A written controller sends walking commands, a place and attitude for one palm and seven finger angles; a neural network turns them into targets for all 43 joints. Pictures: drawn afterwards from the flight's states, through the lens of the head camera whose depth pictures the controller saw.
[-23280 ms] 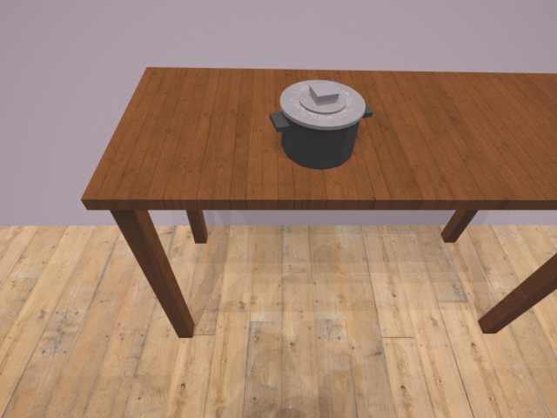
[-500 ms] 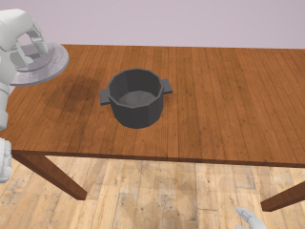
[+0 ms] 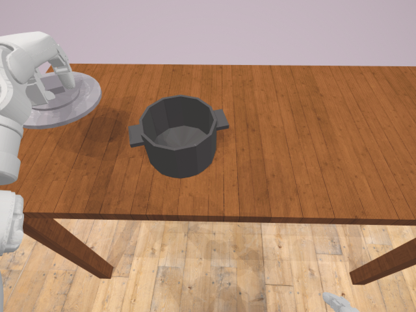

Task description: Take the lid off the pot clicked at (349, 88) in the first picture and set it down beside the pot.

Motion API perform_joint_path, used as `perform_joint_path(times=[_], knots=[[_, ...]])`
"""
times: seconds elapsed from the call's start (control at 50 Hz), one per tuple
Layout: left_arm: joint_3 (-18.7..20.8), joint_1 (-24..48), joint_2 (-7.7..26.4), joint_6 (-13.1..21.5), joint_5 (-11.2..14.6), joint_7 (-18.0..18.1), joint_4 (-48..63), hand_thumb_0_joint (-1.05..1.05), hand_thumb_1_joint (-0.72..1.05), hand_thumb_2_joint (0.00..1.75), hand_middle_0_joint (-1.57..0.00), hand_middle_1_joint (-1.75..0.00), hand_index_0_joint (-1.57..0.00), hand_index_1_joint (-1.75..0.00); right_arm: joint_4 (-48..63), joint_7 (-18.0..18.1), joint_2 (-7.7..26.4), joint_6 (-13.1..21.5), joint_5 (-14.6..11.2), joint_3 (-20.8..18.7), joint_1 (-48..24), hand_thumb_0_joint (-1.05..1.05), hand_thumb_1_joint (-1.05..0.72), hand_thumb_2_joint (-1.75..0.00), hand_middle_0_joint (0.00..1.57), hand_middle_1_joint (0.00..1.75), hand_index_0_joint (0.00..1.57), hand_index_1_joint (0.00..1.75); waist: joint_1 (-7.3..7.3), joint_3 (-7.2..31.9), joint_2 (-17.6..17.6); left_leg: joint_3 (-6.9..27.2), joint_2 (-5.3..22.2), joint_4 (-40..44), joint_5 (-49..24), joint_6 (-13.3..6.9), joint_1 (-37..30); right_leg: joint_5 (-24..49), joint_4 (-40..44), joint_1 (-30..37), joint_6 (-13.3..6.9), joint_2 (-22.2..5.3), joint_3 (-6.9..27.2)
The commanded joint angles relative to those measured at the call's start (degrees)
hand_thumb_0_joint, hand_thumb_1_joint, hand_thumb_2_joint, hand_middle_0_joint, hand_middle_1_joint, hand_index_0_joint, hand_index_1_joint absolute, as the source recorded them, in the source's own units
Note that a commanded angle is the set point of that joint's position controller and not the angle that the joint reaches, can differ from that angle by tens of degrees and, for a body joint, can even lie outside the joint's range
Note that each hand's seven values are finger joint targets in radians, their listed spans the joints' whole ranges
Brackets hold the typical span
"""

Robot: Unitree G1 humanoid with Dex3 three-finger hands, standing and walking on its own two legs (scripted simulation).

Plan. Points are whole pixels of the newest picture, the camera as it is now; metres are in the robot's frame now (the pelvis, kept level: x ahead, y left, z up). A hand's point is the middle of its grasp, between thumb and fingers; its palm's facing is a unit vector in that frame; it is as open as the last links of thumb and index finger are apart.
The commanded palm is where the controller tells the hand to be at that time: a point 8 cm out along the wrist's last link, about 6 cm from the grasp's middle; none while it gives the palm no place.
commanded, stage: lower the lid onto the table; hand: left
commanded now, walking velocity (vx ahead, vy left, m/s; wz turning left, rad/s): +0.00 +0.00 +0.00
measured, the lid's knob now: (48, 86) +0.48 +0.29 +0.18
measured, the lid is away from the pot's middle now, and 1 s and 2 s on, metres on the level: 0.23 0.23 0.23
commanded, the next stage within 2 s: none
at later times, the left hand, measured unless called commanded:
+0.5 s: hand (46, 105) +0.44 +0.29 +0.17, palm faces -0.32 -0.09 -0.94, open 6.8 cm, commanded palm +0.43 +0.29 +0.24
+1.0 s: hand (56, 121) +0.43 +0.29 +0.14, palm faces -0.39 -0.10 -0.92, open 6.8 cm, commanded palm +0.43 +0.29 +0.21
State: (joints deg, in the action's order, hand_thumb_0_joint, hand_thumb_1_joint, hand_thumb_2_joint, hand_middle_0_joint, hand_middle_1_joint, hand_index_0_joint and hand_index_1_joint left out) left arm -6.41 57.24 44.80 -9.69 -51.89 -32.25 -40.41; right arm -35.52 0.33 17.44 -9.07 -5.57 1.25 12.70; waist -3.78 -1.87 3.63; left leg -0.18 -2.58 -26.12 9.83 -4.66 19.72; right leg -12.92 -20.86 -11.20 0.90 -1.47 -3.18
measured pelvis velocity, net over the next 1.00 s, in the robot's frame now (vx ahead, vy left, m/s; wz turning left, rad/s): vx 0.00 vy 0.00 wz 0.00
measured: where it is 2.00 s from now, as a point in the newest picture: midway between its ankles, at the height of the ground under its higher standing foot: outside the picture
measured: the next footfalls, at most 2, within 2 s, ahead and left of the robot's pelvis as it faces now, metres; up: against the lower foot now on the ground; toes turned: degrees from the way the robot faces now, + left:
none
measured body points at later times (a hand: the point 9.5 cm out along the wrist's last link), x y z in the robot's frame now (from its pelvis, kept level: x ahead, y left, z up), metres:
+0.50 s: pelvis +0.00 +0.00 +0.00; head +0.05 +0.00 +0.45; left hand +0.45 +0.29 +0.22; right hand +0.12 -0.27 -0.12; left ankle +0.04 +0.06 -0.74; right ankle -0.03 -0.15 -0.74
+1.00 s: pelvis +0.00 +0.00 +0.00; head +0.05 +0.00 +0.45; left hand +0.45 +0.29 +0.19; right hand +0.09 -0.27 -0.12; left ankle +0.04 +0.06 -0.74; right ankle -0.03 -0.15 -0.74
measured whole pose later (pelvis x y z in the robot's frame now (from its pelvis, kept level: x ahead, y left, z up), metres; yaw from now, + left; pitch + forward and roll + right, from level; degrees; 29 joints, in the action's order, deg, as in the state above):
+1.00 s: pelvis +0.00 +0.00 +0.00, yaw +0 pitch +4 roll -3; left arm -4.1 48.6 43.3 -2.7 -50.3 -29.8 -42.6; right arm -35.9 -0.2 17.5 -10.6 -5.1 0.3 13.6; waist -4.5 -1.5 3.3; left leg 0.0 -2.3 -28.4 10.9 -4.9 21.6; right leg -13.3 -21.7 -12.4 1.3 -1.1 -3.1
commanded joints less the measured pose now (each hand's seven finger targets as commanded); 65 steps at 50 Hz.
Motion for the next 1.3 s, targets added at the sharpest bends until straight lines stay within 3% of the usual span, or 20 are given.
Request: perform_joint_path(times=[0.0,0.06,0.08,0.14,0.2,0.26,0.34,0.4,0.42,0.48,0.6,0.66,0.78,0.92,0.96,1.02,1.04,1.1,1.22,1.28], knots=[[8.62,26.03,18.48,0.46,0.22,2.93,10.80,0.00,0.43,1.28,-0.91,-0.78,-1.04,-0.82,7.02,0.26,9.65,1.91,0.15,-3.45,-1.34,0.00,-0.90,-0.90,0.20,0.30,0.20,0.30,0.12,24.04,2.26,5.17,0.72,0.49,-17.20,-0.25,-20.05,13.10,1.48,-1.94,-4.40,4.53,-0.74],[10.90,27.43,21.73,1.07,-0.61,3.19,11.45,0.00,0.43,1.28,-0.91,-0.78,-1.04,-0.82,7.51,0.54,9.26,1.59,-0.13,-3.17,-1.93,0.00,-0.90,-0.90,0.20,0.30,0.20,0.30,0.61,24.79,0.21,4.62,0.25,1.11,-15.14,-0.50,-18.60,14.33,0.74,0.43,-4.13,4.46,-0.44],[9.40,27.85,19.99,1.15,-0.42,2.89,11.42,0.00,0.43,1.28,-0.91,-0.78,-1.04,-0.82,7.35,0.62,9.29,1.30,0.05,-3.23,-2.11,0.00,-0.90,-0.90,0.20,0.30,0.20,0.30,0.27,24.71,1.55,4.37,0.11,1.27,-14.09,-0.66,-18.67,13.52,1.14,-0.28,-4.06,4.53,-0.53],[10.53,27.84,20.64,1.83,-0.20,3.27,15.51,0.00,0.43,1.28,-0.91,-0.78,-1.04,-0.82,7.68,0.47,9.33,1.35,0.37,-3.76,-1.96,0.00,-0.90,-0.90,0.20,0.30,0.20,0.30,0.36,27.59,3.68,5.07,0.41,0.27,-18.54,-0.63,-21.90,14.47,0.89,-0.65,-4.18,4.67,-0.48],[9.79,22.94,18.96,2.16,0.97,3.20,11.31,0.00,0.43,1.28,-0.91,-0.78,-1.04,-0.82,7.21,0.33,9.70,1.33,0.26,-3.89,-1.06,0.00,-0.90,-0.90,0.20,0.30,0.20,0.30,-0.20,23.88,2.80,4.93,0.65,-0.17,-18.30,-0.61,-20.38,13.88,1.61,-2.46,-4.16,4.58,-0.68],[8.00,24.95,17.89,2.06,0.61,3.17,9.22,0.00,0.43,1.28,-0.91,-0.78,-1.04,-0.82,6.64,0.48,9.27,0.89,-0.36,-3.48,-1.71,0.00,-0.90,-0.90,0.20,0.30,0.20,0.30,-0.35,20.89,1.67,4.54,0.59,1.24,-10.95,-0.42,-17.99,10.66,1.60,-3.09,-3.82,4.67,-0.92],[6.42,31.82,16.49,2.65,0.51,3.62,17.05,0.00,0.43,1.28,-0.91,-0.78,-1.04,-0.82,6.70,0.74,9.24,1.19,0.25,-3.85,-2.18,0.00,-0.90,-0.90,0.20,0.30,0.20,0.30,-0.78,27.02,6.83,5.76,0.63,0.19,-16.44,-0.52,-24.02,11.94,1.34,-3.79,-4.21,5.03,-0.86],[10.84,25.87,21.04,3.37,1.07,4.12,12.87,0.00,0.43,1.28,-0.91,-0.78,-1.04,-0.82,6.09,0.87,10.12,1.64,0.45,-3.74,-0.88,0.00,-0.90,-0.90,0.20,0.30,0.20,0.30,-0.35,26.78,4.37,5.53,0.67,-0.39,-17.34,-0.41,-22.46,13.33,1.49,-2.51,-4.40,4.83,-0.63],[9.59,27.22,19.81,3.56,0.55,4.15,13.29,0.00,0.43,1.28,-0.91,-0.78,-1.04,-0.82,6.10,0.84,9.34,1.63,0.33,-3.47,-1.24,0.00,-0.90,-0.90,0.20,0.30,0.20,0.30,-0.38,27.54,3.88,5.24,0.35,0.00,-16.82,-0.38,-22.17,13.66,1.05,-1.73,-4.06,4.93,-0.46],[6.94,24.34,15.76,3.47,1.12,3.54,5.99,0.00,0.43,1.28,-0.91,-0.78,-1.04,-0.82,5.18,0.82,9.36,1.06,0.04,-3.44,-1.28,0.00,-0.90,-0.90,0.20,0.30,0.20,0.30,-0.63,21.15,0.45,4.85,0.36,0.85,-10.96,-0.49,-17.91,11.38,1.51,-3.81,-3.81,4.92,-1.18],[5.92,26.38,15.63,4.51,1.37,4.24,8.77,0.00,0.43,1.28,-0.91,-0.78,-1.04,-0.82,5.59,0.68,9.83,1.05,0.45,-3.69,-1.30,0.00,-0.90,-0.90,0.20,0.30,0.20,0.30,-1.03,23.75,3.18,5.11,0.55,0.18,-12.74,-0.28,-19.75,11.72,1.23,-4.02,-4.34,4.66,-0.80],[9.52,27.31,19.32,5.45,0.74,4.68,12.11,0.00,0.43,1.28,-0.91,-0.78,-1.04,-0.82,6.11,0.72,9.51,1.29,0.48,-3.75,-1.04,0.00,-0.90,-0.90,0.20,0.30,0.20,0.30,-0.37,27.52,3.18,5.49,0.38,0.09,-14.88,-0.38,-21.29,13.34,0.48,-1.79,-4.13,4.85,-0.48],[7.84,21.81,15.72,6.09,1.25,4.63,8.99,0.00,0.43,1.28,-0.91,-0.78,-1.04,-0.82,6.04,0.20,9.35,0.87,0.43,-3.93,-0.68,0.00,-0.90,-0.90,0.20,0.30,0.20,0.30,-0.61,23.92,3.02,5.75,0.59,0.01,-14.82,-0.14,-20.07,11.74,0.58,-4.53,-4.06,5.04,-0.96],[11.02,20.28,19.52,6.97,1.29,5.20,10.03,0.00,0.43,1.28,-0.91,-0.78,-1.04,-0.82,6.54,-0.02,9.65,0.37,0.61,-4.20,-0.14,0.00,-0.90,-0.90,0.20,0.30,0.20,0.30,-0.35,25.26,2.05,5.21,0.43,-0.38,-14.96,-0.42,-18.95,12.98,0.37,-2.69,-3.94,4.99,-0.42],[8.53,21.73,16.65,7.08,1.47,5.06,10.07,0.00,0.43,1.28,-0.91,-0.78,-1.04,-0.82,6.35,0.26,9.42,0.29,0.43,-4.20,-0.34,0.00,-0.90,-0.90,0.20,0.30,0.20,0.30,-0.95,24.36,2.73,5.32,0.57,-0.41,-14.08,-0.41,-19.79,11.96,0.40,-4.34,-3.85,5.04,-0.72],[9.10,22.46,17.46,7.48,1.54,5.52,12.10,0.00,0.43,1.28,-0.91,-0.78,-1.04,-0.82,5.98,0.28,9.64,0.43,0.71,-4.50,0.24,0.00,-0.90,-0.90,0.20,0.30,0.20,0.30,-0.91,25.69,4.16,6.15,1.10,-0.24,-13.40,-0.15,-21.63,9.87,0.58,-5.62,-3.96,5.25,-0.81],[7.42,22.32,15.31,7.64,1.53,5.32,10.57,0.00,0.43,1.28,-0.91,-0.78,-1.04,-0.82,5.83,0.50,9.49,0.56,0.71,-4.36,0.04,0.00,-0.90,-0.90,0.20,0.30,0.20,0.30,-1.22,24.56,4.36,5.93,0.83,-0.43,-12.48,-0.31,-21.31,9.70,0.66,-6.56,-3.99,5.32,-0.95],[9.72,19.33,18.19,8.36,2.00,5.62,7.48,0.00,0.43,1.28,-0.91,-0.78,-1.04,-0.82,5.57,0.60,10.03,0.63,0.55,-4.20,0.19,0.00,-0.90,-0.90,0.20,0.30,0.20,0.30,-0.86,23.96,2.54,5.20,0.57,-0.66,-11.79,-0.39,-18.54,11.29,0.42,-4.77,-4.27,4.88,-0.60],[8.60,21.76,17.43,9.10,1.20,6.02,6.96,0.00,0.43,1.28,-0.91,-0.78,-1.04,-0.82,5.15,0.66,9.78,0.51,0.72,-4.28,0.69,0.00,-0.90,-0.90,0.20,0.30,0.20,0.30,-1.02,24.08,3.26,5.37,0.74,-0.57,-10.47,-0.28,-18.72,10.11,0.09,-5.75,-4.03,5.14,-0.76],[6.30,21.66,14.48,9.80,1.56,5.93,7.31,0.00,0.43,1.28,-0.91,-0.78,-1.04,-0.82,5.18,0.80,9.40,0.59,0.70,-4.21,0.43,0.00,-0.90,-0.90,0.20,0.30,0.20,0.30,-1.43,24.07,5.01,5.72,0.78,-0.83,-10.42,-0.25,-20.09,9.03,0.10,-7.59,-4.02,5.24,-0.89]])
